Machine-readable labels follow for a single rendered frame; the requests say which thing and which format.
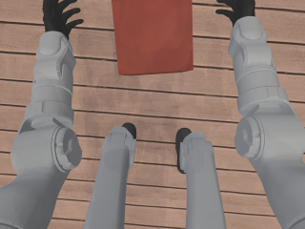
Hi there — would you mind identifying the robot left forearm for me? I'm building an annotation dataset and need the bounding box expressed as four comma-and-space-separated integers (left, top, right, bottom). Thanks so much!
10, 31, 76, 170

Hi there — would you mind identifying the carton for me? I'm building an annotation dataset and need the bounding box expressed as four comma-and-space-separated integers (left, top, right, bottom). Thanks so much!
112, 0, 193, 76

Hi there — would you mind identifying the robot left hand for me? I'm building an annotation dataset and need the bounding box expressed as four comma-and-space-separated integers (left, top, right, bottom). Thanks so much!
42, 0, 84, 40

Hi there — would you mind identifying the robot left upper arm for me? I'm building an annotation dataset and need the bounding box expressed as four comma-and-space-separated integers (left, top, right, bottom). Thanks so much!
0, 126, 82, 229

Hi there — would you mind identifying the robot right forearm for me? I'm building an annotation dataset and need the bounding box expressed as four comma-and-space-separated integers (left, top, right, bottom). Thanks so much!
228, 16, 305, 152

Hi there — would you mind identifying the right robot foot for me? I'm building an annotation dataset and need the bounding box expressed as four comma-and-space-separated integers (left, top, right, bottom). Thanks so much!
175, 128, 191, 175

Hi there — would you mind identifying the robot right hand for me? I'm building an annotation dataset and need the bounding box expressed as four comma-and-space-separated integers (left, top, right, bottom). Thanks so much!
215, 0, 255, 27

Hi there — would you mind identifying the left robot shin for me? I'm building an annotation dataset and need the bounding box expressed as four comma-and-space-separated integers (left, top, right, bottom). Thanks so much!
101, 126, 132, 153

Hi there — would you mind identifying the robot right upper arm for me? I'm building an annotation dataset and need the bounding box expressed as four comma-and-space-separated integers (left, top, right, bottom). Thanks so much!
234, 114, 305, 229

